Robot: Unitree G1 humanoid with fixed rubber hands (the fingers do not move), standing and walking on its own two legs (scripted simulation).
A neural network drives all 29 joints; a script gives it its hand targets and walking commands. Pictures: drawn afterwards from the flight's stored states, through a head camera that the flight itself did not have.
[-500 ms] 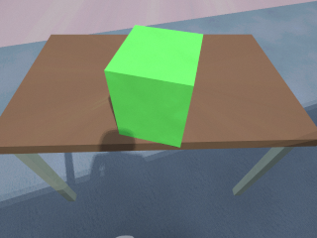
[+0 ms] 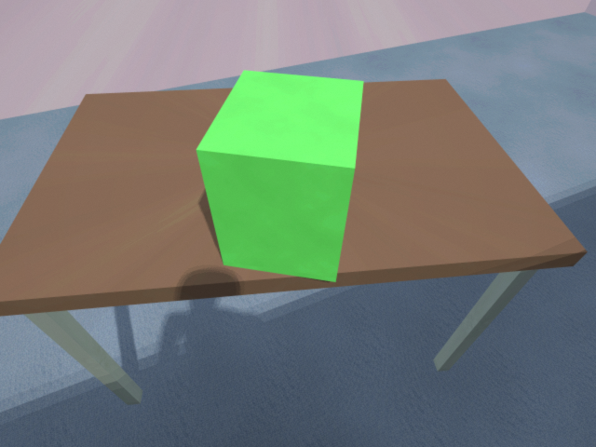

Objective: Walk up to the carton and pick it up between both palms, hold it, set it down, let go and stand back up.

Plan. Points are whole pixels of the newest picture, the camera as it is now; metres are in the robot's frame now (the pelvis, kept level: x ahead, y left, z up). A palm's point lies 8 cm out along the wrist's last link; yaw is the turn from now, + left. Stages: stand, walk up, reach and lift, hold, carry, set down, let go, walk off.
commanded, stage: walk up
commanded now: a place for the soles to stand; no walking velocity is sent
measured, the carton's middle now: (290, 177) +0.54 +0.01 +0.06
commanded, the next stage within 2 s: none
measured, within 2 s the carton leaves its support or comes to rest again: neither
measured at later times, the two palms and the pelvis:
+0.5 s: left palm out of the picture +0.03 +0.28 -0.14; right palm out of the picture +0.09 -0.24 -0.11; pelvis +0.05 +0.02 -0.01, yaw +2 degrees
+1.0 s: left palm (125, 415) +0.20 +0.25 -0.11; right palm out of the picture +0.15 -0.24 -0.13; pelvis +0.10 +0.01 +0.00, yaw +2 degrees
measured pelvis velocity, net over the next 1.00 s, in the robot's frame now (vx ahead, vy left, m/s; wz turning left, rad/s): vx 0.10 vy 0.01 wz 0.03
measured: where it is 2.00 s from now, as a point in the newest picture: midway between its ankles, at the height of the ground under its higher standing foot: outside the picture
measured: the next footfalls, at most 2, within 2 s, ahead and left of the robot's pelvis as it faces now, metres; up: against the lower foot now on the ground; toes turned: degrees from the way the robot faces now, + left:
right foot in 0.78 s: +0.18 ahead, -0.11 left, +0.00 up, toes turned -2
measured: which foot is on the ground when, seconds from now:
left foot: down 0.00-1.00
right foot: down 0.00-0.46, up 0.48-0.76, down 0.78-1.00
